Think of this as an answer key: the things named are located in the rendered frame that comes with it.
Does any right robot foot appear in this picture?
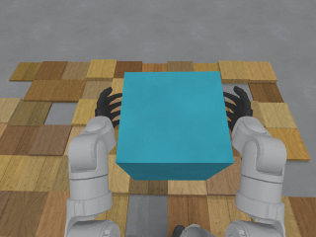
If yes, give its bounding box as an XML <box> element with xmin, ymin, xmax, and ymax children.
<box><xmin>172</xmin><ymin>225</ymin><xmax>186</xmax><ymax>237</ymax></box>

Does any right robot thigh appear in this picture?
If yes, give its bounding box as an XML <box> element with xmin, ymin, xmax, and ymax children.
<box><xmin>181</xmin><ymin>226</ymin><xmax>215</xmax><ymax>237</ymax></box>

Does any robot right forearm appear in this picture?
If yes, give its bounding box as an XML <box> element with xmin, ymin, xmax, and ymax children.
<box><xmin>231</xmin><ymin>116</ymin><xmax>287</xmax><ymax>237</ymax></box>

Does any left robot upper arm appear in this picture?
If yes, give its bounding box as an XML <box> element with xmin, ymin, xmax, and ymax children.
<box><xmin>67</xmin><ymin>219</ymin><xmax>120</xmax><ymax>237</ymax></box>

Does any robot left forearm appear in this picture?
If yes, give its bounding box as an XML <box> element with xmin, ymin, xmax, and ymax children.
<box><xmin>64</xmin><ymin>116</ymin><xmax>117</xmax><ymax>237</ymax></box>

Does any robot left hand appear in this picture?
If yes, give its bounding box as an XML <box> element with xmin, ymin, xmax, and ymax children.
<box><xmin>95</xmin><ymin>87</ymin><xmax>122</xmax><ymax>127</ymax></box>

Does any carton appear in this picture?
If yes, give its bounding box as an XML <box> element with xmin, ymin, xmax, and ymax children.
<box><xmin>116</xmin><ymin>71</ymin><xmax>234</xmax><ymax>181</ymax></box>

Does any right robot upper arm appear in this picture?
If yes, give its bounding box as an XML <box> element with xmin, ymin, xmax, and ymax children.
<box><xmin>224</xmin><ymin>219</ymin><xmax>281</xmax><ymax>237</ymax></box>

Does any robot right hand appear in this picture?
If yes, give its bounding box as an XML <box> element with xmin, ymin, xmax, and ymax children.
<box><xmin>223</xmin><ymin>86</ymin><xmax>253</xmax><ymax>132</ymax></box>

